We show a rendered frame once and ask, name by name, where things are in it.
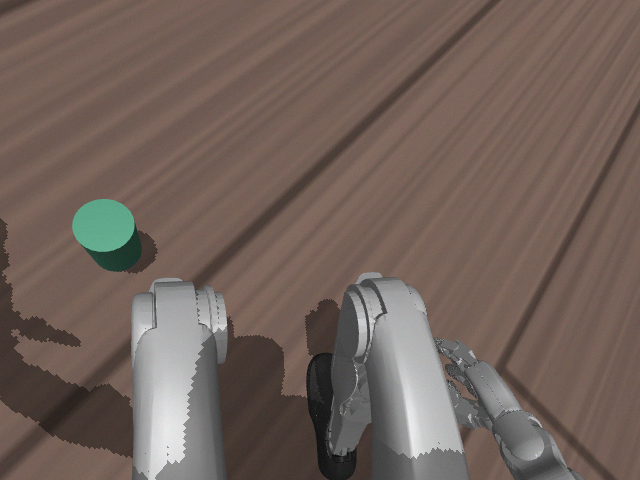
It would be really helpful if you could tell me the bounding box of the right robot arm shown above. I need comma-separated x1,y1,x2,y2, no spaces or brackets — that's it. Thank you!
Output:
492,411,584,480

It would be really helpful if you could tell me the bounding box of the can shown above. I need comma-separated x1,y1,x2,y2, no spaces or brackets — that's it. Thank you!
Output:
72,199,142,272

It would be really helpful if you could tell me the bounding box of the right robot foot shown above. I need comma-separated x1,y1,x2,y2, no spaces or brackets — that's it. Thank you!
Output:
306,353,357,480

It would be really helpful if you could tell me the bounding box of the right robot hand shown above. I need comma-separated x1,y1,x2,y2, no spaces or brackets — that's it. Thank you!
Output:
433,338,523,431

